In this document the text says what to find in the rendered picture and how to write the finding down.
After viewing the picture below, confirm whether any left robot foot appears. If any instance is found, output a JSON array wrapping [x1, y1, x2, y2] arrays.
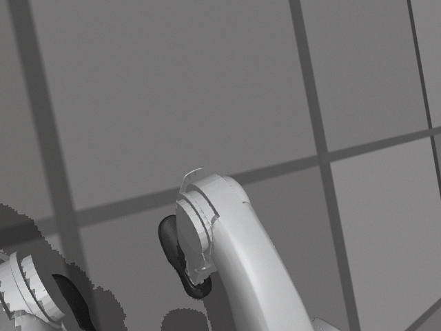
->
[[52, 274, 96, 331]]

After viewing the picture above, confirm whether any right robot foot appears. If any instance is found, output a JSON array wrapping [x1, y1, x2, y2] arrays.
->
[[158, 215, 212, 299]]

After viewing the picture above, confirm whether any right robot hand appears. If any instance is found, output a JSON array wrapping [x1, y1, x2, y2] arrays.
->
[[310, 317, 342, 331]]

